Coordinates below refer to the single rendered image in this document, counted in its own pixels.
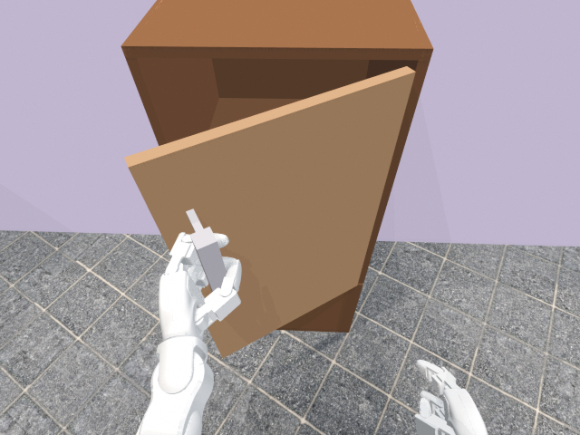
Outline robot right hand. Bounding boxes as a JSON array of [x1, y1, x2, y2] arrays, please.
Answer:
[[415, 360, 488, 435]]

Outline handle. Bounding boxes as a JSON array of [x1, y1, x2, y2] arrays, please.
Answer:
[[186, 209, 227, 292]]

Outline cupboard door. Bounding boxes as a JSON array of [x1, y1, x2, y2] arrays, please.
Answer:
[[124, 66, 416, 358]]

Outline robot left hand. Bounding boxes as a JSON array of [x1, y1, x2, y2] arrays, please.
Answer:
[[159, 232, 242, 341]]

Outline left robot forearm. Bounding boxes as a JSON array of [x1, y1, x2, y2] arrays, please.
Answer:
[[136, 335, 214, 435]]

